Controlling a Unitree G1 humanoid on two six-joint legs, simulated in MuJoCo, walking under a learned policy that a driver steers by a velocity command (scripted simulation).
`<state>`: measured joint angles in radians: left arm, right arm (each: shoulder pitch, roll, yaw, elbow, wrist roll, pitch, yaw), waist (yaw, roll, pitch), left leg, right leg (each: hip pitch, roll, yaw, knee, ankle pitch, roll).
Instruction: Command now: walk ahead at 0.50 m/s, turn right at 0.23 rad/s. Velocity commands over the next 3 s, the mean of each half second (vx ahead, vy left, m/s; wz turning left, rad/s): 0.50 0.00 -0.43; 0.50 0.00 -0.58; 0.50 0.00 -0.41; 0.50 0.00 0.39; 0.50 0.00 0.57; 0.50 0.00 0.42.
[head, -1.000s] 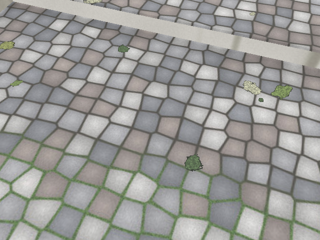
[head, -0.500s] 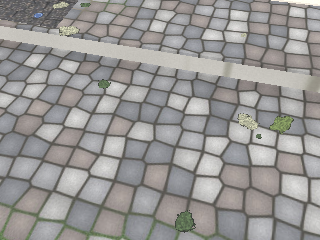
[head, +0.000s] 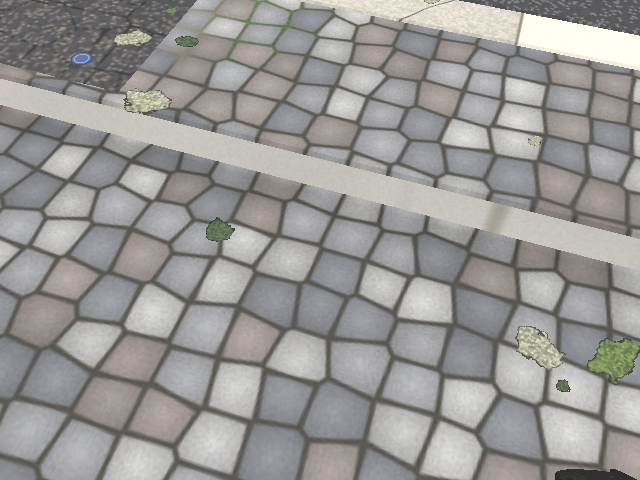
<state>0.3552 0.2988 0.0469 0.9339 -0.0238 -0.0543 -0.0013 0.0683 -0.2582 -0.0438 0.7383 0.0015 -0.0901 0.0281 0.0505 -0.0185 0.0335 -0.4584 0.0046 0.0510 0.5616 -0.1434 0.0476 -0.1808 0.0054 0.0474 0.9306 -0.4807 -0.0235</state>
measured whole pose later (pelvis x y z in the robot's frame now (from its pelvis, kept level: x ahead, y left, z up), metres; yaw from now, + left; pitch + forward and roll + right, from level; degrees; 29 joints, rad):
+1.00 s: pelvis +0.55 -0.11 +0.00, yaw -33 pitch +1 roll -1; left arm 0.38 0.32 0.09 0.80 0.01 -0.03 -0.01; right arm 0.10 -0.27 -0.02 0.74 -0.05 -0.07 0.01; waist 0.06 -0.01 0.03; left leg -0.45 0.01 0.02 0.57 -0.15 0.02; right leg -0.14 0.12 0.18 0.75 -0.46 -0.07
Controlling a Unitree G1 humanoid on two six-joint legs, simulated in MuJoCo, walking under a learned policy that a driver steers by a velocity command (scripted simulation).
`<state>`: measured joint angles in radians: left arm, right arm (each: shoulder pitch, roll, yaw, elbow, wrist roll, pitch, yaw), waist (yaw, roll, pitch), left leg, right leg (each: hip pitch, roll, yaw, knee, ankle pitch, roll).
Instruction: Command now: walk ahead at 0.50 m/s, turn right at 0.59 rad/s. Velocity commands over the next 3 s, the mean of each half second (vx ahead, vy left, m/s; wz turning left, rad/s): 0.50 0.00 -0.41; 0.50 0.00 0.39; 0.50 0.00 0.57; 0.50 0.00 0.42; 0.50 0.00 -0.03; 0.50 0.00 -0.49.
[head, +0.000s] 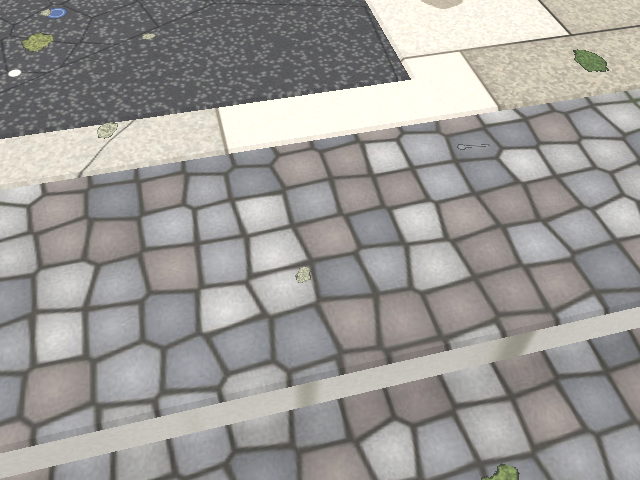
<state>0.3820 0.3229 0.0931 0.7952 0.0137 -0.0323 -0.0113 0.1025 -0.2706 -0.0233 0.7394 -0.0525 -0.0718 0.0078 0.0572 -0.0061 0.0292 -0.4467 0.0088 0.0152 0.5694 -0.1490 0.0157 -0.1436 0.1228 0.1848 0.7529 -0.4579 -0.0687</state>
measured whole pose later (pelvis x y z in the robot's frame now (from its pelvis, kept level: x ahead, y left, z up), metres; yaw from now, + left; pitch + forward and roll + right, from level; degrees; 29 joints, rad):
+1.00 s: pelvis +0.52 -0.05 +0.00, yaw +3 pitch +3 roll +0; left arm 0.54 0.18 0.00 1.07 0.04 -0.09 0.03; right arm -0.02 -0.14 0.00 0.68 -0.02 0.03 -0.01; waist 0.01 -0.01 0.03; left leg -1.16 0.05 0.11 1.62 -0.48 0.14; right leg 0.20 -0.03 -0.32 0.18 -0.37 0.02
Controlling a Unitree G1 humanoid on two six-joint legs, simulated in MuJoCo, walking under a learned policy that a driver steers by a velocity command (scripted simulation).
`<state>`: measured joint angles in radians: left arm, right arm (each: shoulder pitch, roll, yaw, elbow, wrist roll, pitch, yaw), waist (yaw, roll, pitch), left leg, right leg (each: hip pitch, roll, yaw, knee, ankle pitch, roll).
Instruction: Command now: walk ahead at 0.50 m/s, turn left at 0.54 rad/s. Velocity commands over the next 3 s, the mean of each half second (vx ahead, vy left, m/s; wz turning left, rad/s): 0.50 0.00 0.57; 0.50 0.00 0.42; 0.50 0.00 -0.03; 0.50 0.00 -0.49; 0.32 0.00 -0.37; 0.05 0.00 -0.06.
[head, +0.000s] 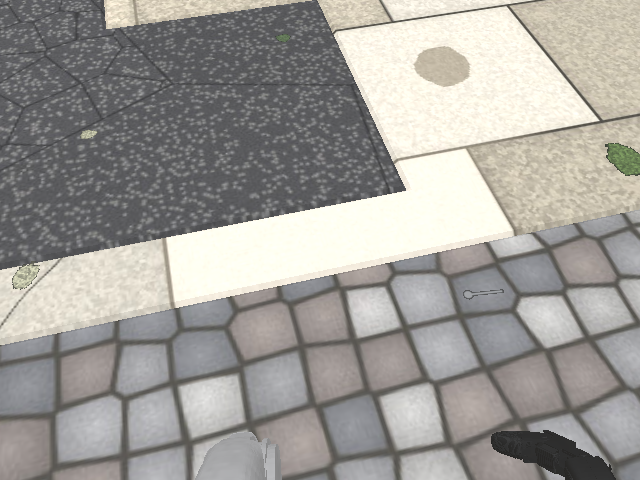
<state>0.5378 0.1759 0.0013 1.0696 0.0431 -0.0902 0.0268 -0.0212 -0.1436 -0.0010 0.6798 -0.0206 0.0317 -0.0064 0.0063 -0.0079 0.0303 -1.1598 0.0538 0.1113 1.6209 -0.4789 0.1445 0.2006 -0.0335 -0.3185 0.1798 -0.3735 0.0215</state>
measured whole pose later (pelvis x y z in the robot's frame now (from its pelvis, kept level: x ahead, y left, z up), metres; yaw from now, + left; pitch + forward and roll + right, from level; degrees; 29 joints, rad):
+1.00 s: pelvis +0.65 +0.18 +0.13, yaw +32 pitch +4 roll -3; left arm 0.43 0.25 0.04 0.96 -0.03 -0.09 0.00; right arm -0.01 -0.23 -0.01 0.67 0.03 -0.07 0.03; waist 0.11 0.05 -0.02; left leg -0.67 0.09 -0.03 0.63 -0.01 0.04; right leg 0.01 0.01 -0.15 0.23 -0.30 0.01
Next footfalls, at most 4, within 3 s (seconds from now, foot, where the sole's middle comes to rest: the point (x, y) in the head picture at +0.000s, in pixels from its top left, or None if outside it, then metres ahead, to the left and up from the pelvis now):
0.06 left None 0.26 0.08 -0.64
0.58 right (321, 362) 0.64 0.03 -0.64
1.06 left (144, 309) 0.76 0.41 -0.64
1.58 right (209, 185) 1.13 0.32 -0.64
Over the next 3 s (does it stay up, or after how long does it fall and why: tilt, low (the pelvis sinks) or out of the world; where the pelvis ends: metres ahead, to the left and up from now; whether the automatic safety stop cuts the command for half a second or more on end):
stays up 1.42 0.47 0.13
